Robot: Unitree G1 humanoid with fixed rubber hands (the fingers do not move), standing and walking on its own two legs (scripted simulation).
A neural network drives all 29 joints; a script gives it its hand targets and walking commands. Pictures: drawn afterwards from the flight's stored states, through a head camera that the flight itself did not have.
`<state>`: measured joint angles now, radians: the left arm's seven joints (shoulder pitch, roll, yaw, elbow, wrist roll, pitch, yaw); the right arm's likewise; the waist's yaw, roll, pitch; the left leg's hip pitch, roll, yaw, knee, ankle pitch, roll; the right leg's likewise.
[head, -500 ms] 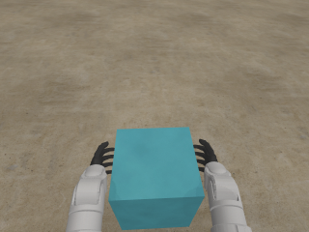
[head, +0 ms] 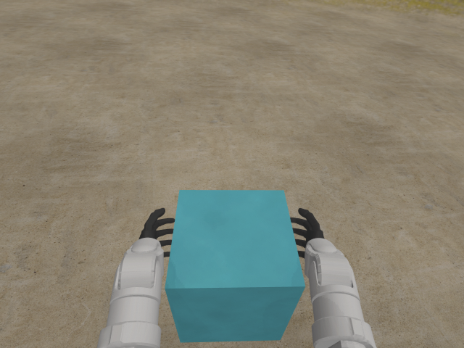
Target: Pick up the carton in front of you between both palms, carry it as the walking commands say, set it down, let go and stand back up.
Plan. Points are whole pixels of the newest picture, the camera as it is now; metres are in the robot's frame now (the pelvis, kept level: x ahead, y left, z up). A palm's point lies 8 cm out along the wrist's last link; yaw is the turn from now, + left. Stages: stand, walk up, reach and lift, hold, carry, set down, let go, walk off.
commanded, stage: hold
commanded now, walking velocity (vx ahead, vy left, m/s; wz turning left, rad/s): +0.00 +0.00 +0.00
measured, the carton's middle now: (231, 267) +0.30 +0.00 -0.04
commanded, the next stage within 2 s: set down in 0.18 s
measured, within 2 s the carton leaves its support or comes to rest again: neither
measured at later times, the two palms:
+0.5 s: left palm (164, 228) +0.34 +0.13 +0.03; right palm (315, 234) +0.33 -0.16 +0.04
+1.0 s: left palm (161, 269) +0.37 +0.17 -0.18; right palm (277, 269) +0.38 -0.13 -0.17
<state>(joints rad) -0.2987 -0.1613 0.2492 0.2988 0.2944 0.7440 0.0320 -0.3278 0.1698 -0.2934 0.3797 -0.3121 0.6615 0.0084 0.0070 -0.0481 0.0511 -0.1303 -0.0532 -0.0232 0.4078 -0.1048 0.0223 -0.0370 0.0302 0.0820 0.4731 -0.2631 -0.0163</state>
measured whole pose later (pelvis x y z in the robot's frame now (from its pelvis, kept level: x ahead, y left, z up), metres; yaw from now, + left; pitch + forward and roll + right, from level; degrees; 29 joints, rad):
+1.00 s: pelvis -0.01 -0.03 -0.09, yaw -6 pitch +33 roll -1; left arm -0.60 -0.01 0.41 0.59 0.19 0.13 -0.04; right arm -0.58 0.18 -0.30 0.59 -0.16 0.07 -0.17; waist 0.11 -0.08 -0.07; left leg -1.27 -0.05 -0.12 0.98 -0.27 -0.05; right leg -1.20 0.15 0.10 1.03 -0.38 -0.02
